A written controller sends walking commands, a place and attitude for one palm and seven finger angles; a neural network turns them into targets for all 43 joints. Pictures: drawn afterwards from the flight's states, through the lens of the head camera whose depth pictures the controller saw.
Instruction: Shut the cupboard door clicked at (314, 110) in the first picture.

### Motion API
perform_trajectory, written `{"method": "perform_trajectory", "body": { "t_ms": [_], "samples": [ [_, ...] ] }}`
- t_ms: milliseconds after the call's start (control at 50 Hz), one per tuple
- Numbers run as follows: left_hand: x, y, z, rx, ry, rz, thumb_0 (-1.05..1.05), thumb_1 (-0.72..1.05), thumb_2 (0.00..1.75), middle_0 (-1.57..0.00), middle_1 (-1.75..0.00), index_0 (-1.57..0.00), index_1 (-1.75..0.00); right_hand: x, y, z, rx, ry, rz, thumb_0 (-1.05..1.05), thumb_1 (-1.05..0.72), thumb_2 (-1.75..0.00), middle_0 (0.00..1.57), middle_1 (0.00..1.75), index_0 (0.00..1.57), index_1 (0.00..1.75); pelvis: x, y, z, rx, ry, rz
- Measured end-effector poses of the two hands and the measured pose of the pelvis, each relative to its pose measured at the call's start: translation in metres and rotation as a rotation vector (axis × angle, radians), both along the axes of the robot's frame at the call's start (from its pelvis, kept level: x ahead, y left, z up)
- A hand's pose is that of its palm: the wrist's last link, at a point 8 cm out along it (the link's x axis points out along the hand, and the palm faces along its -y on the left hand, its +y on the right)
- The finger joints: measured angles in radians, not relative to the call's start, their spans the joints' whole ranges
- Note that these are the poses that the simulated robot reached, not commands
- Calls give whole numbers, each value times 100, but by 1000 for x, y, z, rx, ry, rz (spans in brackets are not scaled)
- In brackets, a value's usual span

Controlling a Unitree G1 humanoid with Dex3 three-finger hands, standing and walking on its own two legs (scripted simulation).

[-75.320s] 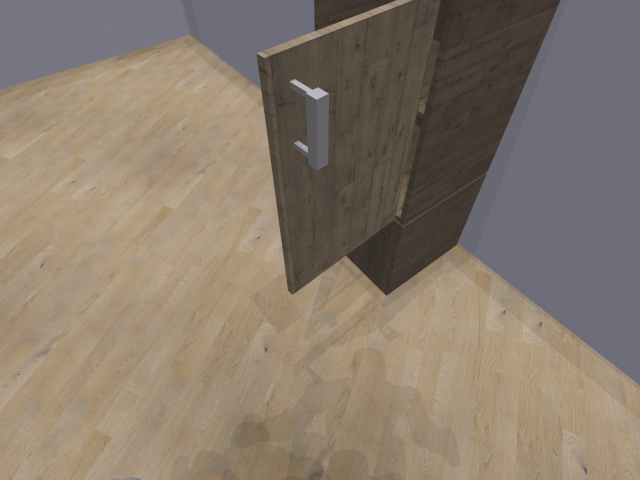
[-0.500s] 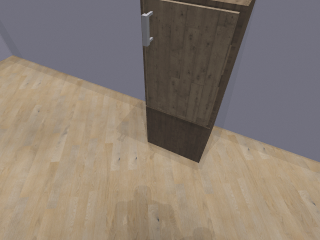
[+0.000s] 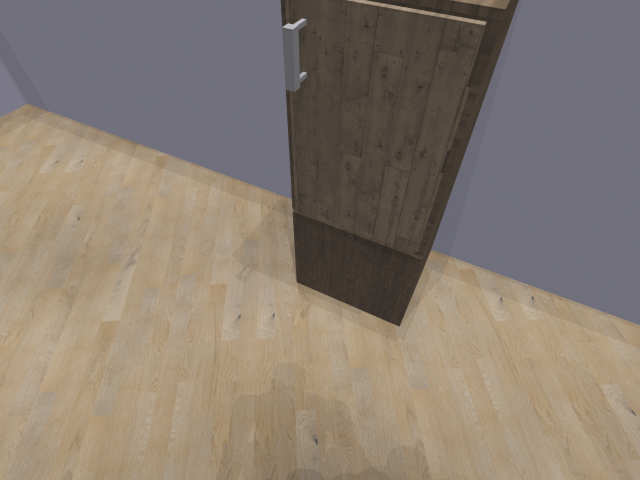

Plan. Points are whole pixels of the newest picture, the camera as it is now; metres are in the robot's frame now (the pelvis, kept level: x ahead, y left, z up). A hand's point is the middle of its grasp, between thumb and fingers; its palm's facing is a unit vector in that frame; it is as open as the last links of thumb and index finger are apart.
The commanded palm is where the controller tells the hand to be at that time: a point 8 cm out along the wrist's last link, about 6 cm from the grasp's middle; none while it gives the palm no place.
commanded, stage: stand and wait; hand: left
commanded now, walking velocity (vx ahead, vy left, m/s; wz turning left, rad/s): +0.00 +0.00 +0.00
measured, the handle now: (297, 55) +0.86 +0.09 +0.14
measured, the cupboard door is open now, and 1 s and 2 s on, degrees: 0 0 0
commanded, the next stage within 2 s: none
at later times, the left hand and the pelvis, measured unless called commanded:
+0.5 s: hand out of the picture -0.01 +0.16 -0.18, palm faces +0.04 -0.98 -0.18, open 7.3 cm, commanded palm none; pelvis +0.01 -0.01 +0.00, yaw +0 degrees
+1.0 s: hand out of the picture -0.01 +0.15 -0.18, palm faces +0.04 -0.99 -0.16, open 7.3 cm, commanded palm none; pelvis +0.01 -0.01 +0.00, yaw +0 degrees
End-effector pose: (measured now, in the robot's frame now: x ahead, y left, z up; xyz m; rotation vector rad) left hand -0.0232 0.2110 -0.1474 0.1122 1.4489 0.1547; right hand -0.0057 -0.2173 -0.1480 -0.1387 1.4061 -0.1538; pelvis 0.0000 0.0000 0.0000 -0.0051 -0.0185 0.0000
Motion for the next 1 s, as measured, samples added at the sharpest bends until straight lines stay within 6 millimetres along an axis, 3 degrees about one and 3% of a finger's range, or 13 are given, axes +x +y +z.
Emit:
{"method": "perform_trajectory", "body": {
  "t_ms": [380, 1000],
  "samples": [
    [13, -1, 1, 10, -6, -1, 0, 91, 90, -20, -29, -20, -30, 5, -1, 0, 5, 13, -4, 1, -91, -90, 20, 30, 20, 30, 11, -5, 1, 3, -1, 0],
    [6, -9, 0, -7, 18, 10, 0, 91, 90, -20, -29, -20, -30, 8, -4, 2, 0, 24, -1, 0, -91, -90, 20, 30, 20, 30, 15, -7, 1, 1, -4, 3]
  ]
}}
